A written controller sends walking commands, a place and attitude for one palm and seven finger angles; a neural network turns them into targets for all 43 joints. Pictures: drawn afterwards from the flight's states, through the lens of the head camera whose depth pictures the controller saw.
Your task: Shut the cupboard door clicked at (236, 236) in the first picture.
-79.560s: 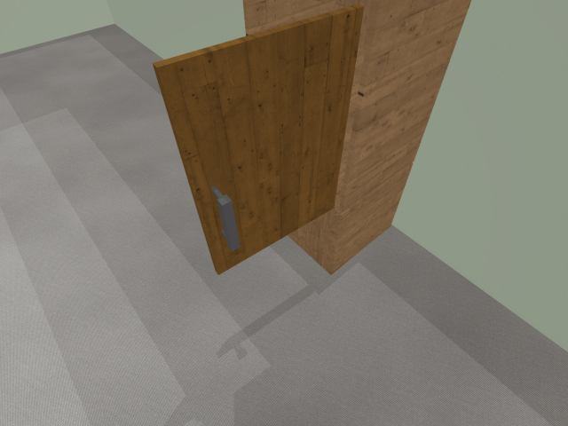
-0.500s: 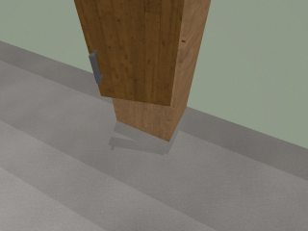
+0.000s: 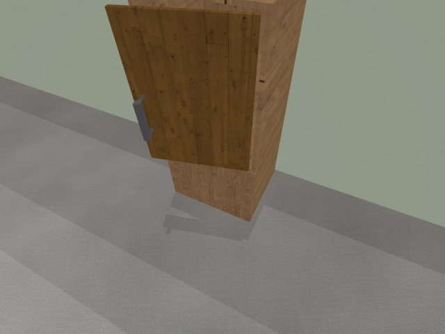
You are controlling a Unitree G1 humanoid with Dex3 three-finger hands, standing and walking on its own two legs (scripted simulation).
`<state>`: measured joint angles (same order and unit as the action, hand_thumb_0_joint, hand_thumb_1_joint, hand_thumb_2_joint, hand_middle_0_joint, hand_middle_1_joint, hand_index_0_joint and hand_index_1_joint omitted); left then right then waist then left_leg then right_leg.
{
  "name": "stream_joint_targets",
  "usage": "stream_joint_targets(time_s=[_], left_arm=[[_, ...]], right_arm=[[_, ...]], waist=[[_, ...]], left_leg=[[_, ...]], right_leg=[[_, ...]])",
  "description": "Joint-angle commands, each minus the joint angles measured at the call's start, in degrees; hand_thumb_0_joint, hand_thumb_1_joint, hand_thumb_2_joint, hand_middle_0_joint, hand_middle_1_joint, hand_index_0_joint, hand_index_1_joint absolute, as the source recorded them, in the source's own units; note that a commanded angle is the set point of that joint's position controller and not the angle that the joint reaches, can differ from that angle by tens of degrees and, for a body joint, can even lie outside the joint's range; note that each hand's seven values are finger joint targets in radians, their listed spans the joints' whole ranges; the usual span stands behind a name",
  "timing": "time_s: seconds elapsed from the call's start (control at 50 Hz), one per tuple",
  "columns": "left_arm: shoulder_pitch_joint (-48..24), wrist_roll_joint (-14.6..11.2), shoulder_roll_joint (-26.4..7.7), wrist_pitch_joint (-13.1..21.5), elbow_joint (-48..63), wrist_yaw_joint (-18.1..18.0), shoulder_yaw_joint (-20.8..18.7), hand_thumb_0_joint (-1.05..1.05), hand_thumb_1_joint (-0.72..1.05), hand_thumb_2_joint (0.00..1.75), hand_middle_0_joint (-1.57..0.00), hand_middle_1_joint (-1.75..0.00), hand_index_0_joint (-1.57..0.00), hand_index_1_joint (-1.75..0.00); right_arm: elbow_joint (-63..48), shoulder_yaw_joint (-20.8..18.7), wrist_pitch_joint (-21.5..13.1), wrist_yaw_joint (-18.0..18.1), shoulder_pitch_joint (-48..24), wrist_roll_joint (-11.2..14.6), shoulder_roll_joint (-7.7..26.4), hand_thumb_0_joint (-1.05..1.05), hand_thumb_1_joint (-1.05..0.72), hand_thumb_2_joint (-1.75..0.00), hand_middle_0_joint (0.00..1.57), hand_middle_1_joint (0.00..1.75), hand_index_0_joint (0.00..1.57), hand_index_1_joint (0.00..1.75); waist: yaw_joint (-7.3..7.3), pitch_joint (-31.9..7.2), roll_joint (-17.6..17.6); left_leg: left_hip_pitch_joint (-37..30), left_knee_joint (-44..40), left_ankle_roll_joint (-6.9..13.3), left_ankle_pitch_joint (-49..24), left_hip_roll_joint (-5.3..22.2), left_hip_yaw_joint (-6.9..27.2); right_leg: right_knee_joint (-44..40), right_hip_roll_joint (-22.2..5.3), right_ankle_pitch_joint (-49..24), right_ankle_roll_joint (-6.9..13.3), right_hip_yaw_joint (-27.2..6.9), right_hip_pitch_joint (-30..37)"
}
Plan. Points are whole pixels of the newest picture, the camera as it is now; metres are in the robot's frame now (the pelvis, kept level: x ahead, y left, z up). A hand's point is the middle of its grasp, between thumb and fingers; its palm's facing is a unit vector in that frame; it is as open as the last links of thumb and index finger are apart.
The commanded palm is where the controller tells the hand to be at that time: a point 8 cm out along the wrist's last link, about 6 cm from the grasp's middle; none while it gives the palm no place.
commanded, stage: take the last steps up to it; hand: left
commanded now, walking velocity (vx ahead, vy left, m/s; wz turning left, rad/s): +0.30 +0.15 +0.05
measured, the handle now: (145, 118) +0.81 +0.36 -0.12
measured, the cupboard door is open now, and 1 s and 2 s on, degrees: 15 15 15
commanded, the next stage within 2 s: come to a stop and stand still in 0.64 s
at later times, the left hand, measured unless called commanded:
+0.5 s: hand (98, 308) +0.20 +0.30 -0.18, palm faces +0.05 -0.96 -0.26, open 7.3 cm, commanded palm none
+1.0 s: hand (106, 267) +0.30 +0.34 -0.21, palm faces +0.02 -0.98 -0.18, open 7.3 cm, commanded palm none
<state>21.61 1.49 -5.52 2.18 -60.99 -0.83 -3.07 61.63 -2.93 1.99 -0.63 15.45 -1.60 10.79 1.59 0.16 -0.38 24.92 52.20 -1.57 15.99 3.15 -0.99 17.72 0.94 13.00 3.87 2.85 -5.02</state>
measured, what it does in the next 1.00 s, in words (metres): walks ahead: left foot, then right foot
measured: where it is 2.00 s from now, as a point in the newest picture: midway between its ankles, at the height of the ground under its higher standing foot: outside the picture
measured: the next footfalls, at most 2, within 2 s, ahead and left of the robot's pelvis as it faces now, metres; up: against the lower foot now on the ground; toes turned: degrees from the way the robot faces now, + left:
left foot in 0.26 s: +0.19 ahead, +0.22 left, +0.00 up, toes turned +7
right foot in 0.56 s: +0.28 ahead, +0.02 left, +0.00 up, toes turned -9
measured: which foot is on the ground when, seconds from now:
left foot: up 0.00-0.24, down 0.26-0.56, up 0.58-0.90, down 0.92-1.00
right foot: down 0.00-0.26, up 0.28-0.54, down 0.56-0.92, up 0.94-1.00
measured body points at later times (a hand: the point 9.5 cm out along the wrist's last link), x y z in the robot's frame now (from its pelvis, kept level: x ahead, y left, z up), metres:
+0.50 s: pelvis +0.16 +0.10 -0.02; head +0.17 +0.09 +0.43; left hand +0.20 +0.35 -0.16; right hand +0.16 -0.13 -0.18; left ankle +0.15 +0.21 -0.75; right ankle +0.19 +0.01 -0.72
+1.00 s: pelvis +0.31 +0.16 -0.02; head +0.35 +0.18 +0.42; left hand +0.30 +0.39 -0.19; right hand +0.35 -0.07 -0.17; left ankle +0.38 +0.28 -0.75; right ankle +0.24 +0.04 -0.72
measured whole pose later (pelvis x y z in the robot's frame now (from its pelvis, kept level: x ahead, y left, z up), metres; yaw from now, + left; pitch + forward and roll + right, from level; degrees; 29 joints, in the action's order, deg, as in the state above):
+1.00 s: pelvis +0.31 +0.16 -0.02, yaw -3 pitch -1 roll +0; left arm 17.6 0.8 -9.2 -1.9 -60.8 -2.8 -3.0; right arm 59.5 -1.0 0.3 1.4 11.0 -1.1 8.5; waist 1.3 5.3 3.0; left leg 20.3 33.2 0.2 12.3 3.7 -5.3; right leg 46.1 -2.7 31.9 -0.9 2.0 -14.4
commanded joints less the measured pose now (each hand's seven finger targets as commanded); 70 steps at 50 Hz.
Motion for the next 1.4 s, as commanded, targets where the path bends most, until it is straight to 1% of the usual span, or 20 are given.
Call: stream_joint_targets(time_s=[0.0, 0.12, 0.2, 0.24, 0.26, 0.34, 0.48, 0.52, 0.54, 0.56, 0.68, 0.78, 0.84, 0.9, 0.94, 1.1, 1.2, 1.24, 1.28, 1.38], left_arm=[[7.37, 0.28, -9.2, 1.51, -0.07, -0.55, -2.0, 0.0, 0.9, 0.9, -0.2, -0.3, -0.2, -0.3], [5.47, 0.8, -10.81, 1.48, -0.87, -0.71, -2.32, 0.0, 0.9, 0.9, -0.2, -0.3, -0.2, -0.3], [3.29, 0.39, -10.59, 0.85, -0.44, -0.32, -2.56, 0.0, 0.9, 0.9, -0.2, -0.3, -0.2, -0.3], [5.67, -0.25, -6.36, 0.46, 1.17, 0.28, -1.56, 0.0, 0.9, 0.9, -0.2, -0.3, -0.2, -0.3], [1.23, 0.16, -6.2, 0.38, 3.32, 0.38, -1.22, 0.0, 0.9, 0.9, -0.2, -0.3, -0.2, -0.3], [-0.88, 0.35, -6.36, 0.05, 3.94, 0.96, -1.67, 0.0, 0.9, 0.9, -0.2, -0.3, -0.2, -0.3], [4.52, 0.45, -4.54, -0.74, 3.29, 1.0, -1.03, 0.0, 0.9, 0.9, -0.2, -0.3, -0.2, -0.3], [10.79, 0.91, -10.21, -0.03, 2.02, 0.43, -2.38, 0.0, 0.9, 0.9, -0.2, -0.3, -0.2, -0.3], [12.99, 1.27, -16.26, 0.34, 2.08, -0.02, -3.5, 0.0, 0.9, 0.9, -0.2, -0.3, -0.2, -0.3], [10.54, 0.59, -17.63, -0.06, 3.33, -0.34, -3.65, 0.0, 0.9, 0.9, -0.2, -0.3, -0.2, -0.3], [-0.45, 0.18, -9.56, 1.65, 5.25, -0.7, -1.79, 0.0, 0.9, 0.9, -0.2, -0.3, -0.2, -0.3], [-0.24, 0.19, -9.55, 1.09, 3.13, -1.09, -1.19, 0.0, 0.9, 0.9, -0.2, -0.3, -0.2, -0.3], [-0.75, 0.0, -10.52, -0.44, 2.26, -1.83, -1.28, 0.0, 0.9, 0.9, -0.2, -0.3, -0.2, -0.3], [3.88, -1.01, -6.58, -2.31, 2.29, -2.61, -0.36, 0.0, 0.9, 0.9, -0.2, -0.3, -0.2, -0.3], [2.27, -0.49, -7.3, -3.44, 3.37, -2.76, -0.51, 0.0, 0.9, 0.9, -0.2, -0.3, -0.2, -0.3], [-2.25, 0.05, -8.94, -6.21, 5.42, -0.3, -2.62, 0.0, 0.9, 0.9, -0.2, -0.3, -0.2, -0.3], [-0.08, 0.24, -7.73, -5.65, 5.95, 0.38, -2.19, 0.0, 0.9, 0.9, -0.2, -0.3, -0.2, -0.3], [5.48, 0.61, -8.78, -4.9, 4.09, 0.3, -2.31, 0.0, 0.9, 0.9, -0.2, -0.3, -0.2, -0.3], [-1.13, 1.4, -15.72, -3.93, 6.58, -0.47, -2.18, 0.0, 0.9, 0.9, -0.2, -0.3, -0.2, -0.3], [-10.71, 0.56, -12.69, -2.16, 7.98, -0.57, -1.13, 0.0, 0.9, 0.9, -0.2, -0.3, -0.2, -0.3]], right_arm=[[-6.02, -0.51, -1.97, -0.34, -6.08, -0.01, 2.21, 0.0, -0.9, -0.9, 0.2, 0.3, 0.2, 0.3], [-8.15, -0.34, -2.72, -1.32, -8.33, 0.64, 1.78, 0.0, -0.9, -0.9, 0.2, 0.3, 0.2, 0.3], [-3.8, -0.52, -4.08, -0.5, 5.14, 0.43, 4.36, 0.0, -0.9, -0.9, 0.2, 0.3, 0.2, 0.3], [-1.0, -2.82, -4.37, 1.02, 17.49, -0.72, 13.38, 0.0, -0.9, -0.9, 0.2, 0.3, 0.2, 0.3], [-0.97, -2.66, -3.79, 1.66, 18.29, -0.3, 13.63, 0.0, -0.9, -0.9, 0.2, 0.3, 0.2, 0.3], [-4.79, 0.09, -4.49, 1.87, 4.14, -0.25, 5.94, 0.0, -0.9, -0.9, 0.2, 0.3, 0.2, 0.3], [-3.42, 0.11, -3.98, 1.28, 0.98, 0.11, 6.26, 0.0, -0.9, -0.9, 0.2, 0.3, 0.2, 0.3], [-3.42, 0.37, -3.92, 0.56, 0.89, 0.88, 4.23, 0.0, -0.9, -0.9, 0.2, 0.3, 0.2, 0.3], [-4.78, 0.45, -3.92, 0.25, 2.56, 1.07, 2.21, 0.0, -0.9, -0.9, 0.2, 0.3, 0.2, 0.3], [-5.65, -0.19, -3.32, 0.31, 1.83, 0.18, 4.42, 0.0, -0.9, -0.9, 0.2, 0.3, 0.2, 0.3], [-2.65, 0.62, -2.88, -0.27, 4.17, -0.13, 0.08, 0.0, -0.9, -0.9, 0.2, 0.3, 0.2, 0.3], [-3.27, 1.92, -2.67, 0.28, 2.77, 0.86, -2.05, 0.0, -0.9, -0.9, 0.2, 0.3, 0.2, 0.3], [-2.72, 1.44, -2.71, 0.75, 3.3, 0.88, 0.01, 0.0, -0.9, -0.9, 0.2, 0.3, 0.2, 0.3], [-2.26, -0.39, -2.78, 2.17, 7.87, 0.68, 9.3, 0.0, -0.9, -0.9, 0.2, 0.3, 0.2, 0.3], [-2.52, -0.68, -1.94, 3.17, 7.05, 0.2, 10.21, 0.0, -0.9, -0.9, 0.2, 0.3, 0.2, 0.3], [-5.6, -2.1, -0.9, 4.89, -2.98, -0.16, 10.07, 0.0, -0.9, -0.9, 0.2, 0.3, 0.2, 0.3], [-6.56, -2.88, -0.4, 3.55, -6.14, -0.55, 11.18, 0.0, -0.9, -0.9, 0.2, 0.3, 0.2, 0.3], [-7.28, -2.72, 0.38, 2.68, -6.57, -0.18, 9.08, 0.0, -0.9, -0.9, 0.2, 0.3, 0.2, 0.3], [-9.54, -1.41, 1.51, 1.37, -6.81, 0.7, 2.16, 0.0, -0.9, -0.9, 0.2, 0.3, 0.2, 0.3], [-5.54, -0.93, 0.54, 0.48, -1.11, 0.21, 3.04, 0.0, -0.9, -0.9, 0.2, 0.3, 0.2, 0.3]], waist=[[1.88, 6.54, 6.14], [0.61, 9.23, 8.57], [-4.89, 4.62, 3.3], [-7.79, -3.74, -19.26], [-8.47, -2.19, -15.24], [-2.33, 4.27, -9.1], [3.29, 2.9, -3.08], [6.89, 1.6, 7.55], [7.19, 1.38, 20.72], [5.57, 4.3, 16.8], [-1.21, 3.67, 5.1], [-0.95, 0.03, 8.64], [-1.43, -0.34, 9.4], [-2.54, -7.52, -11.86], [-3.2, -3.71, -12.12], [-2.06, -6.83, -8.96], [-0.91, -3.8, -12.94], [1.57, -2.44, -5.53], [0.33, 3.92, 17.63], [-3.14, 5.88, 11.15]], left_leg=[[13.5, -2.78, 0.28, -1.19, 1.37, 0.19], [5.06, -12.69, 1.67, -0.2, 1.6, -1.1], [-19.95, -23.97, 2.75, -3.6, -2.1, -4.88], [-34.37, -34.95, 9.46, 8.73, 16.34, 20.94], [-30.77, -40.73, 12.17, 13.68, 19.12, 25.77], [-12.41, -41.24, 12.94, 6.36, 15.32, 13.96], [-3.28, -34.61, 11.13, 1.63, 8.5, 0.76], [4.82, -20.53, 6.59, 8.54, 0.6, -5.35], [11.41, -4.41, 3.74, 15.66, -4.39, -8.36], [13.29, 8.42, 3.16, 17.45, -3.51, -3.03], [7.53, 6.19, 1.04, -0.05, 1.59, -0.66], [0.05, -11.88, -0.54, -2.59, -1.05, -4.9], [-8.74, -23.89, -0.39, -13.93, -1.63, -4.03], [-24.92, -26.37, 8.95, -63.37, 17.9, 11.21], [-19.15, -29.6, 12.98, -64.15, 20.55, 10.49], [-16.95, -30.57, 11.93, -31.68, 18.8, 6.93], [-7.03, -33.52, 9.05, -5.12, 16.19, 6.5], [2.37, -29.23, 4.6, 10.08, 8.9, 1.44], [4.84, -5.27, -0.05, 15.99, -2.24, -2.79], [-2.08, 0.15, 1.13, 5.11, -1.04, 0.24]], right_leg=[[-10.06, -18.21, 2.58, 7.06, -16.23, 6.04], [-7.71, -19.57, -0.02, 5.36, -11.15, -0.78], [7.52, -12.69, -5.0, 1.64, -2.22, -10.88], [37.6, -1.12, 21.56, -1.9, 5.66, -27.08], [46.84, -1.87, 21.8, -1.0, 0.03, -30.65], [50.43, -8.02, 12.24, -0.7, -2.04, -28.39], [19.72, -2.98, 0.52, -2.4, 4.83, -4.98], [7.08, -8.61, 6.21, -0.74, -4.62, 6.58], [-5.1, -23.24, 18.63, 4.56, -27.11, 8.07], [-12.98, -29.09, 27.23, 8.69, -37.75, 2.47], [-5.51, -18.62, -12.99, 5.34, -8.28, -4.94], [2.36, -13.64, -38.98, 3.13, 0.12, 0.55], [8.56, -11.34, -31.83, 0.33, 0.98, -1.67], [21.48, -3.34, 14.44, -5.18, 2.7, -12.82], [39.01, -1.07, 25.89, -4.31, -1.21, -14.54], [44.17, -1.17, 14.63, -5.4, -5.09, -21.55], [22.71, -1.43, 10.68, -3.94, -0.04, -9.74], [9.53, -1.56, 3.16, -3.09, 0.73, 0.27], [-11.31, -20.62, 28.22, 4.55, -25.17, -16.07], [-6.39, -14.28, 13.38, 3.23, -12.96, -18.72]])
